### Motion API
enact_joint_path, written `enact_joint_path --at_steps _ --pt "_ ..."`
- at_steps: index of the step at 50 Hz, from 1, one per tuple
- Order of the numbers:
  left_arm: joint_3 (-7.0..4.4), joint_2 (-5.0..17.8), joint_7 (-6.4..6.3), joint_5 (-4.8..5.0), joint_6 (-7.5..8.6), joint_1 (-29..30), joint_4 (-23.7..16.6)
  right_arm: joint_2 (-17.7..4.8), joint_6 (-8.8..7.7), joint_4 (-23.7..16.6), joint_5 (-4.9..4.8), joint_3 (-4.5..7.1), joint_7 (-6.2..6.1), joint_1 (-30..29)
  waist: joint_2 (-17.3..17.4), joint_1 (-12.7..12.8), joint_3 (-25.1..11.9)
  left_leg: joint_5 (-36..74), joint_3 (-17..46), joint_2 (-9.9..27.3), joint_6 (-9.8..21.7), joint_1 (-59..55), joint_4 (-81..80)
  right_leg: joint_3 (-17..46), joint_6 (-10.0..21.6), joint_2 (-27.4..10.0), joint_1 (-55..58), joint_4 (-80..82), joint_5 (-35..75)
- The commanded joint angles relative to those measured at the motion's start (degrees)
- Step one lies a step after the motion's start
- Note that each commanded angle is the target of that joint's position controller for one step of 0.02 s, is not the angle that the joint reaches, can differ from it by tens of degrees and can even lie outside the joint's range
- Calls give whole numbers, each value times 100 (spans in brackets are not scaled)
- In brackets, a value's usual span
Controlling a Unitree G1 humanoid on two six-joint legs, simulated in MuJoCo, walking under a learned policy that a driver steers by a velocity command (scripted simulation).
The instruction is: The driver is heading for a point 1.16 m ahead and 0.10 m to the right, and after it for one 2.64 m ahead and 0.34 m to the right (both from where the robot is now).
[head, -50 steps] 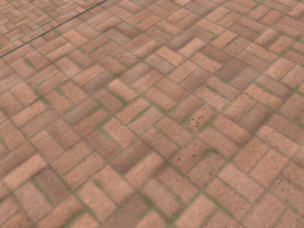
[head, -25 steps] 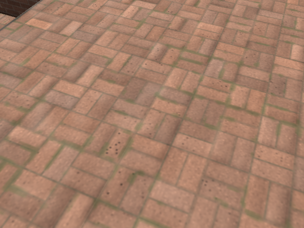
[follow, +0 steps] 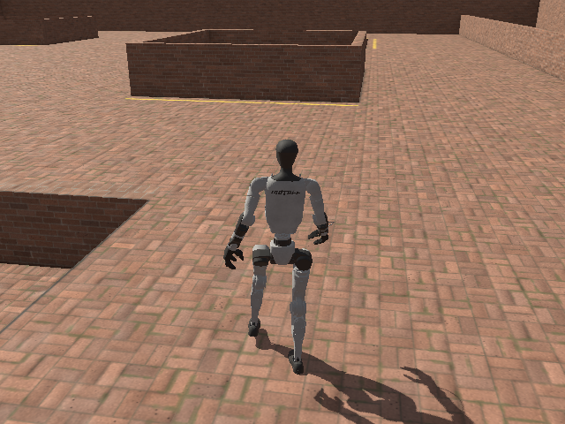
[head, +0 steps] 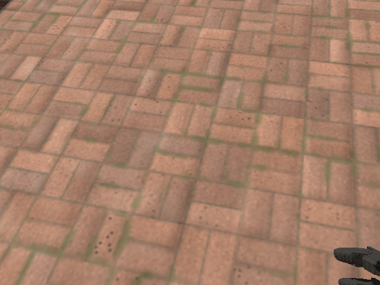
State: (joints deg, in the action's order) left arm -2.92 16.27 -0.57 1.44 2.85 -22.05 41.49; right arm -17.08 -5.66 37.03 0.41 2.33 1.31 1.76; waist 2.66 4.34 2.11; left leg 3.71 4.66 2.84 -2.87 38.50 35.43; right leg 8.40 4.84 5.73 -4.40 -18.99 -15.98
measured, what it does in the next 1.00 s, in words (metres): walks ahead: left foot, then right foot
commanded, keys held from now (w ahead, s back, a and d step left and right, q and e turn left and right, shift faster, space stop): w+e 0.08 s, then e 0.42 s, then no key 0.02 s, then q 0.48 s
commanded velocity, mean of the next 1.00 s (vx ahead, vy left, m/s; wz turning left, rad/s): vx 0.15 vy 0.00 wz -0.26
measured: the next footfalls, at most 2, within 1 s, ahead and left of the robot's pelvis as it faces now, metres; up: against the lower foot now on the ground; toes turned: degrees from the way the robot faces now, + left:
left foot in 0.14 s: +0.29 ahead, +0.13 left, +0.00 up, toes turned -8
right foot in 0.60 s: +0.27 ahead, -0.14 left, +0.00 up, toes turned -22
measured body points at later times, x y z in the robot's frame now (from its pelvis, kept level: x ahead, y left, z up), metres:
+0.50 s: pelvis +0.21 +0.03 +0.00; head +0.25 +0.01 +0.44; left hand +0.46 +0.23 -0.09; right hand +0.23 -0.28 -0.11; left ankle +0.25 +0.13 -0.74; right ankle +0.25 -0.13 -0.70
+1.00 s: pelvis +0.25 +0.01 -0.02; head +0.28 +0.01 +0.43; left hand +0.49 +0.22 -0.12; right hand +0.28 -0.30 -0.12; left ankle +0.25 +0.11 -0.74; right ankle +0.24 -0.13 -0.74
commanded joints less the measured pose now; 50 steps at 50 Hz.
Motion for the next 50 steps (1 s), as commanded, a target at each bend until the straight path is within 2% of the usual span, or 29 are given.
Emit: enact_joint_path --at_steps 1,4,5,6,7,8,9,10,11,12,13,15,18,21,24,27,29,30,31,32,33,34,36,38,41,43,46,48,50 --pt "-296 1018 -77 58 39 -170 -158 -456 -148 -565 -59 111 77 -775 -739 14 57 335 -85 -300 98 -670 -611 1113 653 -1327 -376 315 1448" --pt "-336 1038 -121 34 -51 -128 -80 -612 -186 -526 -66 194 79 -536 -917 -158 14 -327 -16 -309 299 -999 -778 1456 523 -1507 88 -137 1917" --pt "-344 1025 -120 13 -91 -43 -102 -714 -199 -464 -28 257 40 -218 -996 -320 -114 -570 -134 -404 420 -1456 -890 1452 412 -1370 139 -544 2694" --pt "-307 918 -105 -3 -117 123 -180 -856 -225 -354 41 344 -9 392 -954 -669 -563 -167 -236 -344 608 -2424 -1117 1253 191 -1018 33 -1373 3391" --pt "-209 662 -93 -103 -122 266 -409 -1146 -239 -300 168 409 -55 1247 -588 -1022 -1553 873 433 498 989 -4172 -696 1027 -63 -642 -753 -2880 2660" --pt "-73 185 -80 -37 -104 -793 -379 -1404 -142 -177 221 457 -48 1625 1266 -635 -2596 1664 2767 2168 2086 -6411 -655 398 -548 319 -2824 -5062 -1677" --pt "-158 808 -76 -4 -108 -1009 -276 -957 -67 -262 61 369 -18 1595 1161 -621 -2800 1003 3542 2391 2091 -6222 -943 576 -666 -56 -3242 -5937 -2186" --pt "-276 1129 -84 61 -167 -379 -347 -596 10 -388 35 268 -70 1255 624 -738 -1925 1067 2554 2108 1868 -5446 -1071 402 -782 -305 -3463 -6135 -1805" --pt "-297 1174 -118 38 -229 72 -459 -454 82 -384 43 209 -96 944 139 -681 -1304 1555 1704 1817 1691 -4625 -1147 90 -871 -513 -3420 -5981 -1459" --pt "-322 1123 -134 -30 -277 294 -537 -392 119 -315 41 181 -99 760 12 -569 -857 1996 1182 1549 1623 -3924 -1239 -32 -926 -659 -3326 -5742 -1298" --pt "-328 978 -129 -17 -349 218 -556 -399 121 -252 82 170 -106 644 183 -384 -671 1947 775 1362 1545 -3365 -1432 -111 -925 -805 -3011 -5489 -1173" --pt "-246 592 -137 8 -465 106 -568 -468 104 -123 93 205 -109 465 478 -258 -496 1877 244 1202 1596 -2765 -1801 -393 -961 -827 -2655 -4888 -1012" --pt "-196 472 -110 -65 -509 452 -764 -755 145 39 43 314 -171 422 401 -311 -662 1977 -53 1445 1768 -2926 -2005 -469 -960 -982 -2658 -4060 -411" --pt "-196 510 -3 -65 -514 726 -853 -852 260 92 -19 334 -223 227 319 -354 -746 1352 -559 1386 1662 -2872 -2105 -616 -853 -1023 -2216 -3253 408" --pt "-228 592 98 -64 -558 1143 -1037 -982 348 190 -87 368 -194 279 331 -494 -564 623 -821 1390 1529 -2923 -2044 -801 -715 -980 -1987 -2586 531" --pt "-254 611 158 -89 -595 1451 -1247 -1138 420 335 -196 406 -134 499 304 -577 -460 434 -669 1541 1446 -3171 -1704 -893 -529 -854 -1800 -1891 84" --pt "-273 590 135 -127 -547 1179 -1153 -1017 448 449 -290 335 -98 491 171 -352 -526 268 -770 1304 1153 -3025 -1074 -981 -288 -608 -961 -659 798" --pt "-339 860 67 -158 -520 947 -1079 -705 419 583 -198 212 -57 811 -305 -335 -748 -172 -1053 953 759 -2593 -487 -544 -112 -890 -26 -192 2233" --pt "-361 1305 -51 -292 -509 780 -1178 -218 359 446 147 -15 26 995 -1627 -500 -1307 -2632 -1388 374 207 -1507 713 1028 436 -2382 1225 -482 4801" --pt "-140 703 -60 -375 -439 1031 -1152 -218 415 514 71 -36 43 1037 -1561 -444 -1578 -4224 -726 233 -93 -1283 1365 1330 1333 -2894 783 -433 4410" --pt "-75 495 4 -359 -358 1143 -1076 -638 489 546 -78 72 28 809 -1088 -323 -1334 -4228 -443 295 -177 -1332 1691 950 1315 -2576 403 -336 3996" --pt "-78 514 34 -350 -293 1284 -928 -676 537 548 -150 112 2 734 -1063 -391 -1109 -4110 -344 295 -189 -1207 1753 554 1057 -2289 297 -337 3728" --pt "-127 679 31 -314 -227 1654 -816 -761 656 715 -101 171 -121 896 -1007 -498 -870 -3547 -249 257 -286 -1447 1759 101 830 -2133 -179 -243 3624" --pt "-184 797 -31 -306 -244 1843 -741 -787 725 760 -142 211 -177 1093 -1084 -596 -774 -3253 -426 107 -362 -1647 1908 -251 843 -2044 -466 -234 3655" --pt "-222 769 -124 -263 -321 1853 -616 -653 807 659 -178 209 -237 972 -1043 -457 -685 -3161 -548 99 -312 -1502 1879 -346 934 -2177 -415 -179 3041" --pt "-239 734 -163 -258 -359 1856 -526 -538 849 550 -167 187 -231 843 -1033 -385 -641 -3124 -591 145 -229 -1479 1682 -340 971 -2304 -371 -146 2711" --pt "-281 770 -189 -232 -402 1925 -424 -524 874 442 -151 196 -164 850 -1065 -393 -665 -3016 -719 134 -85 -1661 1273 -376 934 -2435 -318 -205 2558" --pt "-311 827 -205 -150 -421 2043 -364 -523 879 442 -144 217 -100 1053 -1073 -535 -692 -2720 -848 77 81 -1977 714 -497 768 -2443 -366 -409 2486" --pt "-322 765 -226 -16 -452 2090 -254 -553 863 560 -97 264 -49 1454 -865 -757 -640 -1717 -969 -150 396 -2602 -548 -891 295 -2150 -680 -1001 1757"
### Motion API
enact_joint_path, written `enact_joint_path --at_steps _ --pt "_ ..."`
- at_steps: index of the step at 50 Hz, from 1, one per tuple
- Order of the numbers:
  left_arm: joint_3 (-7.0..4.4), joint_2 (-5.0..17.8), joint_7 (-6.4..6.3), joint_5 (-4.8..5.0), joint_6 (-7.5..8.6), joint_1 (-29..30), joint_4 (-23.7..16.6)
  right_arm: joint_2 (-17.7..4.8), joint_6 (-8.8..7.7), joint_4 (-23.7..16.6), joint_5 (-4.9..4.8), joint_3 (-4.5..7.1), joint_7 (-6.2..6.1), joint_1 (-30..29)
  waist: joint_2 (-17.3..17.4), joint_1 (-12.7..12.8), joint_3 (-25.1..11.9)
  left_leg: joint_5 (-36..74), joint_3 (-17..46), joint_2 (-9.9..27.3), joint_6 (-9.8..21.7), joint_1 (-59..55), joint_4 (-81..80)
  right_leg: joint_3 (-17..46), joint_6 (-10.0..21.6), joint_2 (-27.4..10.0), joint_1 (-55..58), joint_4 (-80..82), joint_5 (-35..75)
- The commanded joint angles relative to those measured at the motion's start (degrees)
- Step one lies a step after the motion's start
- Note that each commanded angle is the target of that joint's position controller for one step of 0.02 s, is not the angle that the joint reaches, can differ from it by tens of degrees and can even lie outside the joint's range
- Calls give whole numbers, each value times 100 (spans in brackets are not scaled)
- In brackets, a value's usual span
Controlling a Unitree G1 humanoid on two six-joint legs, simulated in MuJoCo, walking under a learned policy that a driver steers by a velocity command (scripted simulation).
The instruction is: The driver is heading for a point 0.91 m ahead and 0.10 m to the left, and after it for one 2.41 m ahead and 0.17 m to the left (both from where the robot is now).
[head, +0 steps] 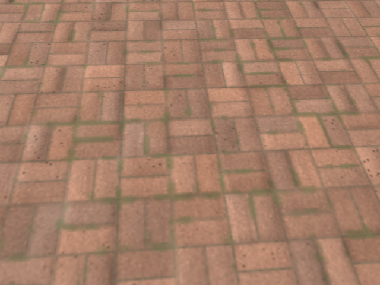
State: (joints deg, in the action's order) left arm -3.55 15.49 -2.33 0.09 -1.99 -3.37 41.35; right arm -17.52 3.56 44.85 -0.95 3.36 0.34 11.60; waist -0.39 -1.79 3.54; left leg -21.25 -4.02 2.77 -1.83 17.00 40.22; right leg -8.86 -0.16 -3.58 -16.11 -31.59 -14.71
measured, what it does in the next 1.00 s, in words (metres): walks ahead: left foot, then right foot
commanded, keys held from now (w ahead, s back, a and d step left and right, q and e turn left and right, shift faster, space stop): q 0.40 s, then w+q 0.06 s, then w+e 0.54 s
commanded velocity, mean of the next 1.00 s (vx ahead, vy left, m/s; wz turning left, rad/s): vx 0.19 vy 0.00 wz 0.17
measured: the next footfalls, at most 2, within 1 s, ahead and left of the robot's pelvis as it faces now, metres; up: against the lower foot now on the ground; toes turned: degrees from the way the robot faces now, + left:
left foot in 0.02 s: +0.02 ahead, +0.10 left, +0.00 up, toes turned +5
right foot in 0.56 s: +0.10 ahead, -0.11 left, +0.00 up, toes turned +24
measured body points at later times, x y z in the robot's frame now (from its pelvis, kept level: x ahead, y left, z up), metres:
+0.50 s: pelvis +0.01 +0.01 +0.01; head +0.04 +0.03 +0.46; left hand +0.08 +0.33 -0.09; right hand +0.23 -0.23 -0.07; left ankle -0.02 +0.10 -0.73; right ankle +0.06 -0.13 -0.71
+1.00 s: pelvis +0.16 +0.07 +0.01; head +0.19 +0.08 +0.46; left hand +0.13 +0.35 -0.12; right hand +0.40 -0.15 -0.06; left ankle +0.18 +0.19 -0.73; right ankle +0.07 -0.10 -0.67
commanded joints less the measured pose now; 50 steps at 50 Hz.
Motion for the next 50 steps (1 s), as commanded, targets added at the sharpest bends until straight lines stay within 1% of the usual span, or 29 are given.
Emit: enact_joint_path --at_steps 1,2,3,4,6,7,10,12,18,20,21,23,25,27,28,29,30,31,33,35,37,39,42,45,46,47,48,49,50 --pt "-247 662 -39 69 22 -124 -127 -885 -87 -265 84 266 6 506 409 3 -642 2197 849 301 607 -893 -1712 294 240 -720 -181 -760 484" --pt "-153 403 -21 -198 31 124 -375 -1556 -135 -448 93 400 -90 495 2050 76 -404 4380 2957 1720 1526 -1462 -1936 82 -404 244 -1892 -2325 -2120" --pt "-198 559 -60 -119 68 670 -531 -1556 -271 -527 372 366 -21 666 1587 -346 -769 4034 3528 2094 2296 -1130 -2273 1021 -373 528 -2091 -3350 -2690" --pt "-264 727 -74 13 60 628 -455 -1408 -389 -558 371 334 3 400 1014 -175 -621 3413 3022 1804 2109 -1086 -2298 1273 -284 371 -2177 -3708 -2226" --pt "-340 813 -124 -12 32 350 -216 -1034 -426 -641 77 256 -89 -147 570 100 -465 2821 2365 1263 1513 -1132 -2176 1359 -269 205 -2278 -3522 -1273" --pt "-354 813 -133 -46 37 254 -170 -927 -411 -676 16 208 -141 -220 615 163 -520 3005 2219 1122 1423 -1095 -2156 1362 -327 230 -2121 -3515 -947" --pt "-333 677 -100 18 100 89 -97 -865 -372 -728 52 188 -208 14 600 130 -787 3361 2079 947 1430 -1451 -2105 1355 -443 371 -1969 -3299 -493" --pt "-305 618 -100 31 132 161 -111 -929 -340 -736 27 219 -237 128 639 58 -756 3192 2164 904 1430 -1651 -2086 1394 -510 396 -2025 -2748 -412" --pt "-283 667 -22 41 231 210 -94 -1115 -234 -869 38 300 -244 7 902 -32 -546 2120 2639 754 1477 -1153 -2091 1482 -608 491 -1408 -1407 -432" --pt "-284 706 19 57 284 164 -83 -1142 -207 -918 45 314 -217 -79 946 -38 -571 2192 2841 725 1502 -1010 -2019 1502 -578 551 -1129 -1113 -513" --pt "-285 735 51 72 321 100 -76 -1131 -197 -933 29 316 -207 -86 930 -42 -701 1736 2964 692 1509 -994 -2050 1494 -542 568 -971 -937 -514" --pt "-286 767 125 116 408 101 -98 -1080 -191 -957 -13 299 -188 -147 987 -50 -663 374 3255 584 1494 -766 -2170 1433 -424 605 -663 -496 -552" --pt "-259 727 216 142 510 -205 28 -906 -205 -928 4 209 -185 -219 1046 70 -650 -505 3201 502 1392 -543 -2105 1197 -248 525 -97 148 -225" --pt "-206 595 274 70 629 -584 220 -538 -261 -809 79 46 -185 -41 794 228 -651 -991 2919 190 1077 -48 -1754 1157 6 371 943 1000 210" --pt "-212 781 264 -6 675 -932 283 -238 -320 -801 143 -63 -165 30 110 277 -748 -1183 2372 -210 802 450 -652 2171 328 -393 1487 1323 -388" --pt "-322 1424 275 -89 677 -1277 403 -226 -415 -1025 116 -63 -160 5 -977 147 -520 -1280 1195 -958 453 1531 508 3898 1124 -1226 1699 1861 -1424" --pt "-337 1427 330 -92 719 -1334 421 -718 -518 -1185 30 71 -199 -434 -1153 356 101 -1502 1109 -659 319 2438 1336 5131 1763 -1784 1375 2337 -2372" --pt "-245 1135 317 10 751 -1160 367 -1009 -595 -1125 -25 173 -193 -497 -797 319 401 -1002 1201 -335 297 2608 1649 4846 1706 -1657 1247 2346 -2518" --pt "-167 966 271 125 732 -1208 351 -849 -728 -1053 68 164 -115 -597 -801 392 286 -271 993 -149 208 2710 1563 4081 1391 -1151 1571 2343 -1771" --pt "-141 915 195 131 684 -1482 406 -563 -873 -1137 117 106 -31 -918 -736 530 110 308 774 -137 101 2462 1050 3455 1237 -779 1664 2302 -720" --pt "-151 918 127 133 612 -1597 409 -254 -957 -1186 102 17 42 -1111 -781 582 -22 628 535 -307 -23 1858 240 2951 1168 -470 1389 2191 6" --pt "-185 1036 95 132 551 -1697 382 -108 -991 -1240 53 -30 93 -1282 -864 630 -59 798 413 -472 -109 1164 -484 2778 1151 -357 964 2101 245" --pt "-225 1152 109 165 501 -1820 332 -337 -1007 -1252 -54 56 99 -1195 -897 520 -133 1223 504 -542 -132 255 -1082 3072 1120 -507 550 1950 276" --pt "-178 953 118 163 501 -1656 218 -635 -1007 -1057 -76 219 -14 -339 -785 -53 -407 1396 594 -360 132 -1285 -1640 3094 761 -300 20 1249 551" --pt "-89 654 142 96 531 -1517 122 -881 -1004 -951 -35 310 -92 415 -507 -443 -887 1141 1100 221 385 -2359 -1666 2764 524 18 -488 139 415" --pt "61 132 119 131 595 -1758 -117 -1465 -941 -838 111 444 -122 1145 1036 -557 -1773 -116 2989 1587 1035 -3840 -2009 1905 155 686 -1810 -1788 -835" --pt "4 447 89 247 626 -1935 -201 -1311 -904 -695 155 424 -37 1248 1735 -410 -1643 -1348 4572 2174 1474 -3497 -2637 1771 75 538 -2569 -2985 -1870" --pt "-116 844 98 298 601 -1796 -115 -852 -916 -726 124 287 -20 881 1196 -301 -862 -1517 4056 2007 1400 -2860 -2726 1848 123 196 -2864 -3559 -1438" --pt "-135 864 122 263 565 -1597 -78 -584 -917 -739 104 215 -23 620 892 -220 -414 -825 3226 1712 1257 -2383 -2757 1721 136 36 -2859 -3680 -999"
